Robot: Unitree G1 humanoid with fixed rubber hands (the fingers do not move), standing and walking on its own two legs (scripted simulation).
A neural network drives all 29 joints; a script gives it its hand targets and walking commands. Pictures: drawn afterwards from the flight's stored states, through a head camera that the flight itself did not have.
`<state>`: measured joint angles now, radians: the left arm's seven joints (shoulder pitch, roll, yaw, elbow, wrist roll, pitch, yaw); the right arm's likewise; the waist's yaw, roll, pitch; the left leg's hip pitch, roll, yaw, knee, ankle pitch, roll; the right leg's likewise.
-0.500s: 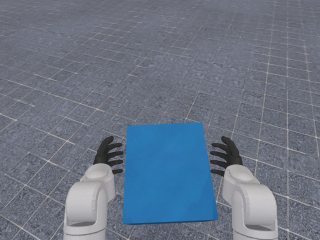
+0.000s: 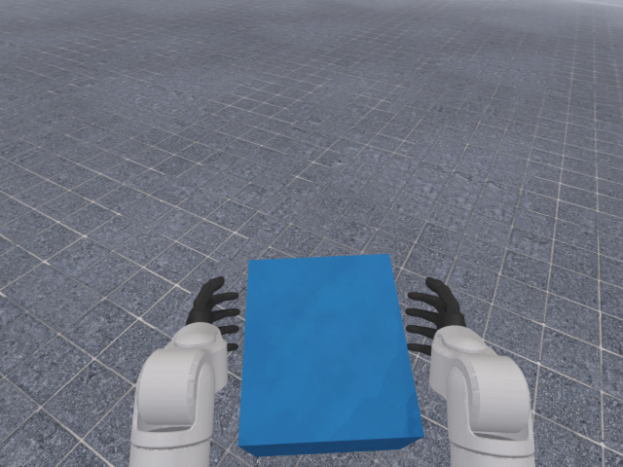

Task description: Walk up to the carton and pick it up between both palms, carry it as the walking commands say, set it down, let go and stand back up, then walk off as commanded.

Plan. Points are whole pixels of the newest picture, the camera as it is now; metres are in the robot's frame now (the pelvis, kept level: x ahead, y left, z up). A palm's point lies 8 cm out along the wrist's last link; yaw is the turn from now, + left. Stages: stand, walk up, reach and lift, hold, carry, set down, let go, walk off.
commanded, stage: carry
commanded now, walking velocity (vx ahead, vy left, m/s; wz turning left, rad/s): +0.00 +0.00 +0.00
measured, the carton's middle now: (323, 353) +0.31 +0.01 +0.00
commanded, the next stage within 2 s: none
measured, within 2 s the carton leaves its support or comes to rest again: neither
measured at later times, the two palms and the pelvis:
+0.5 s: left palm (216, 343) +0.25 +0.13 +0.11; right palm (472, 361) +0.24 -0.15 +0.11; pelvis -0.02 -0.01 +0.00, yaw +0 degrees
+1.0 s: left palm (232, 335) +0.27 +0.12 +0.09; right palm (474, 350) +0.27 -0.16 +0.09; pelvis +0.00 -0.02 +0.00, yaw +0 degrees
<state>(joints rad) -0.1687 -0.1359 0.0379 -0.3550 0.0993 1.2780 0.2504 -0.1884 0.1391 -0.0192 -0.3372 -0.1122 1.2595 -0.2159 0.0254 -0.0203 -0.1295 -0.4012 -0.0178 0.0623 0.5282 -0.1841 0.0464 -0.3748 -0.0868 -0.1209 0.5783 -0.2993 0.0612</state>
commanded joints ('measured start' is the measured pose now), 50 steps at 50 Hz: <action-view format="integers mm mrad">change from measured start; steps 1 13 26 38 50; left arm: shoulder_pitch -448 -419 -415 -413 -405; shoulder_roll -996 -971 -980 -982 -968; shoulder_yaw -608 -542 -540 -526 -516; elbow -128 -80 -75 -33 5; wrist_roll -393 -353 -358 -339 -324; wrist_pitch -46 -45 -55 -113 -157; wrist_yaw -270 -268 -272 -276 -280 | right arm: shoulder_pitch -325 -382 -383 -383 -370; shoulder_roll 974 977 990 975 953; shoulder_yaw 479 513 529 510 490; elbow -89 -97 -102 -52 -7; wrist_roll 323 344 351 339 319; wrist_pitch -36 -23 -29 -86 -132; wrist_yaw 219 232 233 243 248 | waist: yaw -24 -19 -25 -24 -22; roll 127 62 11 19 24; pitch -266 -177 -196 -219 -221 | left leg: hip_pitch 161 54 104 123 126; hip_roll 195 143 112 121 131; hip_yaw -200 -172 -115 -103 -95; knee -174 -236 -109 -81 -71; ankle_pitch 60 -191 -33 52 94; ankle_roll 8 -9 3 -5 -10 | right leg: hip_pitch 86 95 38 61 82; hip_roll -14 -11 -51 -52 -51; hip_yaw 34 75 125 114 104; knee -59 -119 -190 -171 -151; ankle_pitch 62 -7 -55 11 61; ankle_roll -18 -59 -82 -89 -89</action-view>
